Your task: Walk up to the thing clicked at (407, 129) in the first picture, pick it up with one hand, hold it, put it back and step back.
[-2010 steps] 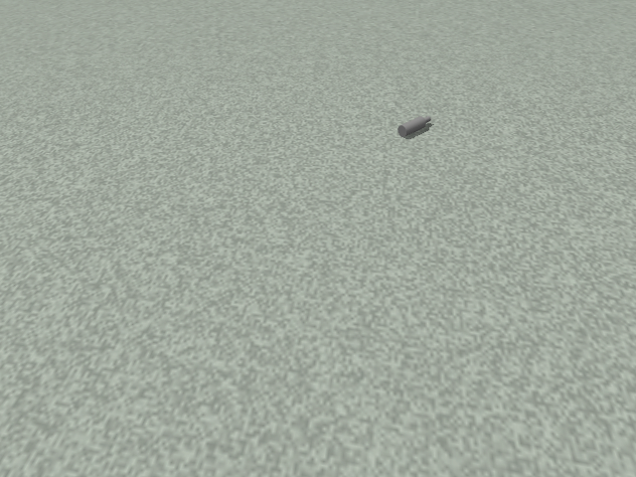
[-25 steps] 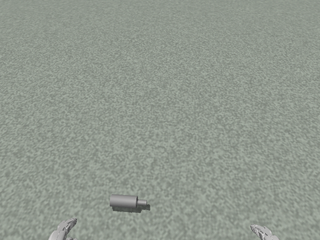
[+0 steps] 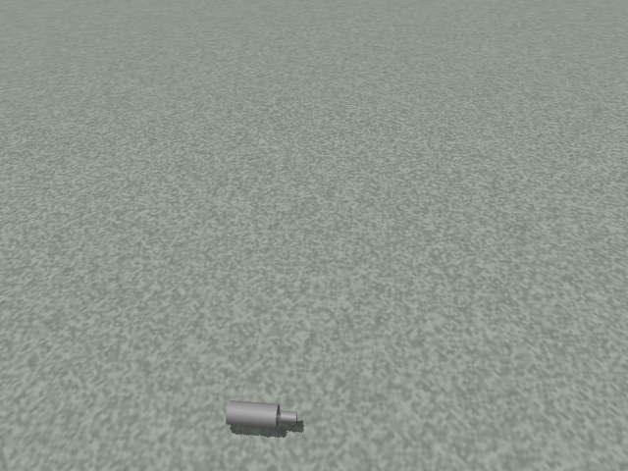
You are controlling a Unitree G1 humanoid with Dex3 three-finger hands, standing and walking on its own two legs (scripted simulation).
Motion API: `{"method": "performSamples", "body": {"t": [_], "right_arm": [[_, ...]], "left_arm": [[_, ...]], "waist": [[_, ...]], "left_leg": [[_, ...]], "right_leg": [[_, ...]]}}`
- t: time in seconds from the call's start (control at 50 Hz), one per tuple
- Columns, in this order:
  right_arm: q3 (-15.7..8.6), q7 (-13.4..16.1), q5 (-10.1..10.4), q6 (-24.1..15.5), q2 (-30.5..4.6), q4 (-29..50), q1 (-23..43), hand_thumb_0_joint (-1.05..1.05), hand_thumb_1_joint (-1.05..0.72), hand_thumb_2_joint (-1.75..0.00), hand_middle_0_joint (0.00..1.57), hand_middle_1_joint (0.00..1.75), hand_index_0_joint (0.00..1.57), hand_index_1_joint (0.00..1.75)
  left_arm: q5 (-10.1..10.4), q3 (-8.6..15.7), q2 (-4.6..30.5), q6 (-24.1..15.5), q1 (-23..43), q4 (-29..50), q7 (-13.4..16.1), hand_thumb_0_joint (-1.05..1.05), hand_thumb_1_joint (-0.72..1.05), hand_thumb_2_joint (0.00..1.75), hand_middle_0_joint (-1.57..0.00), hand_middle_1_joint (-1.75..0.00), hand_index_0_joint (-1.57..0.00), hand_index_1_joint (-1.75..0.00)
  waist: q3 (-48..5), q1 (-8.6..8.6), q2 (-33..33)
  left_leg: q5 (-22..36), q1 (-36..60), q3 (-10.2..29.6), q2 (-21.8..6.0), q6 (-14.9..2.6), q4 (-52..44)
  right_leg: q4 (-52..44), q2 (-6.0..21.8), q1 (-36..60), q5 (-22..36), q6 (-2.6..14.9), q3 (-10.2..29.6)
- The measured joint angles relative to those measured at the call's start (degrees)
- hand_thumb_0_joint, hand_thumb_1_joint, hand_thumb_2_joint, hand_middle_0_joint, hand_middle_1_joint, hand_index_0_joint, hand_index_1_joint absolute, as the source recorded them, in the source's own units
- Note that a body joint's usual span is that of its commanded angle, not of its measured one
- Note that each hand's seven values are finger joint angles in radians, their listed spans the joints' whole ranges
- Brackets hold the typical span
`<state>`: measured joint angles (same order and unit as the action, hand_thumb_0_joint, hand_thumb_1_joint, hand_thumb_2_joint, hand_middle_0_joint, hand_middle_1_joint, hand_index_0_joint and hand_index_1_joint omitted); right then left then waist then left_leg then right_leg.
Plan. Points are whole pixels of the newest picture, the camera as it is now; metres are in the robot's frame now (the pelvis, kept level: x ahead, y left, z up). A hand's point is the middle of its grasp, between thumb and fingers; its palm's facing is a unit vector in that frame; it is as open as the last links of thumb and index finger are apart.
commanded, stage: stand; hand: left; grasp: from above
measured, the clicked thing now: (262, 414) +0.45 +0.18 -0.75
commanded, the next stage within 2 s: step back in 1.78 s
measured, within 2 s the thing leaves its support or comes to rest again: neither
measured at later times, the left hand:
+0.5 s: hand out of the picture +0.05 +0.22 -0.16, palm faces +0.02 -0.94 -0.33, open 7.4 cm
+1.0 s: hand out of the picture +0.10 +0.21 -0.15, palm faces +0.01 -0.94 -0.34, open 7.4 cm
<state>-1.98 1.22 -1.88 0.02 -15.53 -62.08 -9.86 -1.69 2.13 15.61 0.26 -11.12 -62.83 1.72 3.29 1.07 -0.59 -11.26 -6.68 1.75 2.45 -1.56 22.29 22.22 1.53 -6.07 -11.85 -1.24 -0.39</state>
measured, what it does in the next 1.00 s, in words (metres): stands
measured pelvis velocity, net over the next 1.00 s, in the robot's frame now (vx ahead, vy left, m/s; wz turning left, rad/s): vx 0.02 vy -0.03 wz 0.00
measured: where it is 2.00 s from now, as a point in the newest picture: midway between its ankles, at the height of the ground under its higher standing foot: outside the picture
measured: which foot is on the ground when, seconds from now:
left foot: down 0.00-1.00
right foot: down 0.00-1.00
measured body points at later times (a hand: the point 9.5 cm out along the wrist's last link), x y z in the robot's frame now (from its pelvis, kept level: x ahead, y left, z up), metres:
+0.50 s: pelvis +0.00 -0.02 +0.00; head +0.01 -0.02 +0.45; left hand +0.05 +0.27 -0.14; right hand +0.06 -0.30 -0.14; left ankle +0.01 +0.10 -0.74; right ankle +0.01 -0.13 -0.74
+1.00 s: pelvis +0.02 -0.03 +0.00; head +0.03 -0.04 +0.45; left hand +0.10 +0.26 -0.13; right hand +0.09 -0.32 -0.14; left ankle +0.01 +0.10 -0.74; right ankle +0.01 -0.13 -0.74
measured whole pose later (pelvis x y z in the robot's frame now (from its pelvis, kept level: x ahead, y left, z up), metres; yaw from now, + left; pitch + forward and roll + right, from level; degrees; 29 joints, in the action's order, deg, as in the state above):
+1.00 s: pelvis +0.02 -0.03 +0.00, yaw +0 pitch -2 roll +0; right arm -0.4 0.9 -1.1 -0.4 -18.3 -65.3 -6.7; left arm -0.9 1.9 17.2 -0.8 -5.6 -66.4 0.8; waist 3.0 0.0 -1.3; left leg -10.7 -4.5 2.4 -0.1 0.8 17.5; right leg 17.3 -1.0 -4.0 -11.0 1.0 -0.9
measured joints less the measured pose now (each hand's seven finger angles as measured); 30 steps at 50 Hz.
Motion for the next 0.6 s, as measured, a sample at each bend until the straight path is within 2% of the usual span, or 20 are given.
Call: {"method": "performSamples", "body": {"t": [0.6], "right_arm": [[1.17, -0.4, 0.58, -0.11, -2.03, -3.21, 1.7, 0.01, -0.9, -0.9, 0.21, 0.3, 0.21, 0.3]], "left_arm": [[0.55, -0.48, 0.91, -0.81, 3.24, -3.89, -0.65, 0.01, 0.91, 0.9, -0.2, -0.3, -0.2, -0.3]], "waist": [[0.25, -0.79, -0.49]], "left_leg": [[1.14, 1.28, 0.69, -1.74, 1.61, -3.52]], "right_leg": [[-3.63, -1.7, 1.32, 1.22, 1.57, -0.61]]}}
